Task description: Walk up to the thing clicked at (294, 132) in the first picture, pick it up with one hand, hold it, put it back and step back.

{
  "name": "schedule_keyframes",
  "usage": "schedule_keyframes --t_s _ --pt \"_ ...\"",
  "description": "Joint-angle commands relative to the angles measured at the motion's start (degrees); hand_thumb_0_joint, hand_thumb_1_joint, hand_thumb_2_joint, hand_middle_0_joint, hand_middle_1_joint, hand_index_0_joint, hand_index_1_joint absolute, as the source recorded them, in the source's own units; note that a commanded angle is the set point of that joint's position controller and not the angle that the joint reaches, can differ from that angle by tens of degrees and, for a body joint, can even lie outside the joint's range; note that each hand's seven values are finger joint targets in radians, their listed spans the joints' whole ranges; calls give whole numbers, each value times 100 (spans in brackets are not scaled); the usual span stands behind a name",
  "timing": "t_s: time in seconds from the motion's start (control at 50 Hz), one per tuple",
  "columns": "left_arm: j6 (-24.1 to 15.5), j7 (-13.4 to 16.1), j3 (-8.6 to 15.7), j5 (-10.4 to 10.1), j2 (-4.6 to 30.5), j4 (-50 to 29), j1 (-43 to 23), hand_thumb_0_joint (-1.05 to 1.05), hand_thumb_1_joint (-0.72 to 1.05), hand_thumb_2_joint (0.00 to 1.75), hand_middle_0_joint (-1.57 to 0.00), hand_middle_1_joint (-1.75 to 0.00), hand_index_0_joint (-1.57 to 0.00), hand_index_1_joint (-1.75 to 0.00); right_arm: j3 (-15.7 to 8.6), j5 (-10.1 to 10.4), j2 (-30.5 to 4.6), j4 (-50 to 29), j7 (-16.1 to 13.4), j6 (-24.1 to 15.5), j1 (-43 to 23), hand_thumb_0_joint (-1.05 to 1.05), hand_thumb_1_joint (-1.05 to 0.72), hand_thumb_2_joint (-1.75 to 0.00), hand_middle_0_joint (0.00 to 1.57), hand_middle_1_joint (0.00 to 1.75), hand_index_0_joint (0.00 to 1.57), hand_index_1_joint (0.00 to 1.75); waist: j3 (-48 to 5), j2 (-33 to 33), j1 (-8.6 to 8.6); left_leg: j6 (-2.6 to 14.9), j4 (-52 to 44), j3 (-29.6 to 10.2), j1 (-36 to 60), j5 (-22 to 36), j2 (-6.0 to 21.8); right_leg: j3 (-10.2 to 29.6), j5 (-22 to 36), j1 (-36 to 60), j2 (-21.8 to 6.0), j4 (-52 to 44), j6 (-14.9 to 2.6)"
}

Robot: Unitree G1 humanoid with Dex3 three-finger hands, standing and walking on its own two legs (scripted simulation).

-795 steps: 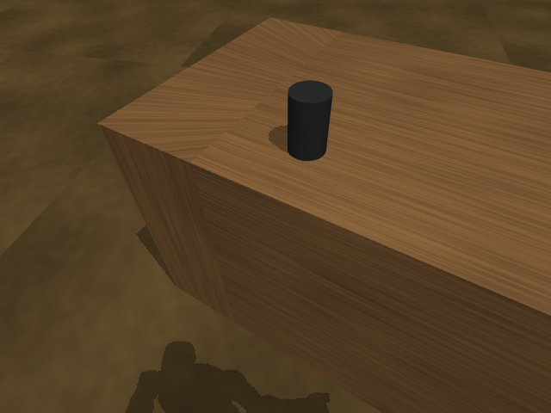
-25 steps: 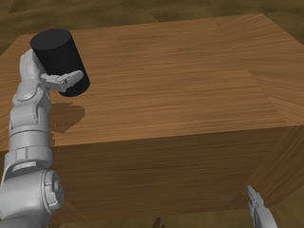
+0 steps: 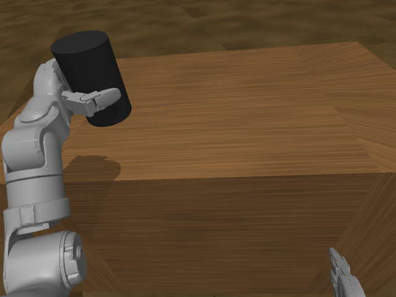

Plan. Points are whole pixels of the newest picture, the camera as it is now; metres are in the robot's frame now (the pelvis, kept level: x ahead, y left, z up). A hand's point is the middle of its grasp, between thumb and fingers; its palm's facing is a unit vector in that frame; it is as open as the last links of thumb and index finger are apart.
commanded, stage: lift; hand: left
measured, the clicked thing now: (96, 81) +0.39 +0.18 +0.30
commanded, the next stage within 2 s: hold in 0.44 s
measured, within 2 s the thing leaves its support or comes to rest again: neither
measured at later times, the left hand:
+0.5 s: hand (82, 76) +0.36 +0.18 +0.33, palm faces +0.14 -0.99 +0.00, open 11.4 cm
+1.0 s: hand (84, 73) +0.34 +0.17 +0.34, palm faces +0.11 -0.99 -0.01, open 11.3 cm
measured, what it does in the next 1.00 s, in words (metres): stands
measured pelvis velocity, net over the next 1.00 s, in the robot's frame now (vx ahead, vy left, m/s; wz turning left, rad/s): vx -0.01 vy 0.01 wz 0.00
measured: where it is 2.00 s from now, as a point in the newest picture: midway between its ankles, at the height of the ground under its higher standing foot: outside the picture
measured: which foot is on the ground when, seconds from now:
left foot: down 0.00-1.00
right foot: down 0.00-1.00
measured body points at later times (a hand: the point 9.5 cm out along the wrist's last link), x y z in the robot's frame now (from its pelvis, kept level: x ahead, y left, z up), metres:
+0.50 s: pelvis +0.00 +0.01 +0.00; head -0.05 -0.03 +0.45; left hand +0.35 +0.24 +0.33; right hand +0.16 -0.24 -0.07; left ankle +0.03 +0.14 -0.72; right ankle +0.01 -0.14 -0.72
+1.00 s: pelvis -0.01 +0.01 +0.00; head -0.06 -0.03 +0.44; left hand +0.33 +0.22 +0.34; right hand +0.17 -0.24 -0.06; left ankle +0.03 +0.14 -0.72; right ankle +0.01 -0.14 -0.72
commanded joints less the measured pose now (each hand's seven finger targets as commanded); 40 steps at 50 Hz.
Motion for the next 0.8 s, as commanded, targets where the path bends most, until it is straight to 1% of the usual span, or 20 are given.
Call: schedule_keyframes --t_s 0.0,0.04,0.08,0.1,0.14,0.16,0.22,0.32,0.34,0.36,0.4,0.42,0.44,0.46,0.52,0.58,0.6,0.7,0.74,0.78 --pt "-317 29 325 -149 1381 -1433 -3253 0 19 129 -121 -137 -123 -137 -301 53 -667 -924 -46 -498 -773 0 56 -5 5 5 5 5 -1332 -202 -47 252 -552 362 871 448 -206 -440 574 -107 157 -792 -125" --pt "-250 -8 278 -156 1378 -1596 -3291 0 16 129 -122 -138 -124 -138 -94 69 -475 -937 -16 -533 -837 0 56 -5 5 5 5 5 -1323 -213 8 266 -539 375 778 464 -224 -430 579 -24 147 -802 -118" --pt "-154 16 462 -203 1551 -1614 -3207 0 15 128 -121 -137 -123 -137 -273 88 -636 -835 -32 -557 -778 0 55 -5 5 5 5 5 -1345 -253 61 261 -558 359 759 454 -219 -432 545 -13 152 -791 -122" --pt "-142 -18 199 -254 1184 -1780 -3323 0 15 127 -121 -136 -123 -137 -18 107 -354 -920 13 -592 -902 0 56 -5 5 5 5 5 -1325 -199 65 249 -554 366 759 500 -217 -458 583 -68 171 -797 -125" --pt "-32 37 580 -279 1632 -1659 -3163 0 13 127 -121 -137 -123 -138 -297 101 -646 -710 -33 -619 -700 0 55 -5 5 5 5 5 -1234 -361 49 275 -570 352 695 330 -214 -435 432 -43 155 -827 -103" --pt "-10 43 481 -273 1516 -1772 -3216 0 14 126 -119 -135 -121 -136 -61 111 -422 -711 2 -627 -785 0 56 -5 5 5 5 5 -1307 -280 110 271 -557 378 659 381 -243 -416 471 0 139 -825 -104" --pt "85 152 613 -267 1609 -1909 -3270 0 14 127 -119 -135 -121 -136 -336 109 -651 -628 -36 -680 -770 0 56 -5 5 5 5 5 -1420 -251 81 252 -524 379 765 499 -223 -416 583 3 146 -760 -103" --pt "167 196 310 -274 1291 -2255 -3491 0 11 126 -119 -135 -121 -136 -115 150 -417 -686 -24 -797 -944 0 55 -5 5 5 5 5 -1464 -105 65 208 -496 322 938 693 -191 -471 728 -87 186 -671 -120" --pt "197 205 588 -252 1646 -2145 -3402 0 10 127 -120 -136 -122 -137 -428 128 -783 -643 -87 -807 -848 0 54 -5 5 5 5 5 -1571 -289 13 233 -488 311 996 676 -183 -458 716 -55 175 -699 -95" --pt "224 186 338 -235 1370 -2183 -3446 0 9 125 -119 -135 -121 -136 -155 138 -509 -670 -55 -842 -967 0 54 -5 5 5 5 5 -1437 -199 59 214 -516 294 934 671 -177 -477 724 -78 187 -672 -107" --pt "253 138 307 -274 1375 -2336 -3565 0 8 126 -120 -136 -122 -137 -56 158 -391 -603 -45 -863 -977 0 54 -5 5 5 5 5 -1498 5 87 208 -467 311 942 820 -196 -470 846 -64 173 -650 -120" --pt "316 148 565 -285 1556 -2098 -3337 0 7 127 -120 -137 -122 -138 -299 153 -615 -601 -88 -872 -865 0 54 -6 5 5 5 5 -1607 -204 41 220 -451 292 1037 927 -166 -475 940 -5 184 -605 -103" --pt "362 123 258 -272 1263 -2186 -3411 0 6 126 -120 -137 -122 -137 -108 157 -429 -566 -49 -902 -989 0 54 -5 5 5 5 5 -1419 -64 84 207 -461 298 927 928 -181 -484 928 -54 188 -592 -124" --pt "404 120 457 -296 1461 -2145 -3397 0 8 127 -120 -137 -122 -137 -134 155 -468 -577 -48 -894 -904 0 55 -5 5 5 5 5 -1528 -89 80 218 -417 330 931 979 -205 -457 981 -42 173 -631 -111" --pt "545 85 286 -300 1250 -2126 -3327 0 7 126 -119 -136 -121 -137 -184 160 -465 -414 -14 -949 -936 0 54 -5 5 5 5 5 -1437 -101 59 218 -378 344 893 1052 -221 -464 1073 -72 174 -613 -107" --pt "669 100 602 -347 1580 -2108 -3243 0 7 122 -121 -136 -123 -136 -223 193 -525 -457 6 -938 -810 0 54 -5 5 5 5 5 -1468 -148 101 232 -387 336 888 1016 -214 -454 1036 -31 170 -611 -101" --pt "679 83 277 -337 1247 -2279 -3428 0 6 120 -121 -135 -123 -136 -149 195 -444 -702 34 -953 -962 0 54 -5 5 5 5 5 -1591 -153 56 223 -368 337 961 1164 -215 -476 1159 -22 187 -613 -107" --pt "760 180 694 -380 1610 -2321 -3325 0 5 121 -120 -136 -123 -136 -300 221 -528 -422 61 -919 -769 0 54 -5 5 5 5 5 -1469 -242 148 237 -370 351 870 1015 -228 -453 1016 -48 170 -581 -91" --pt "761 202 307 -374 1152 -2551 -3468 0 6 120 -120 -136 -123 -136 -265 240 -473 -833 84 -970 -952 0 54 -5 5 5 5 5 -1653 -355 85 234 -317 346 989 1234 -226 -490 1206 -24 186 -570 -89" --pt "802 266 631 -379 1551 -2496 -3308 0 9 122 -120 -136 -122 -136 -298 254 -544 -548 79 -905 -832 0 55 -5 5 5 5 5 -1498 -295 146 250 -336 354 840 1060 -252 -450 1084 1 155 -589 -85"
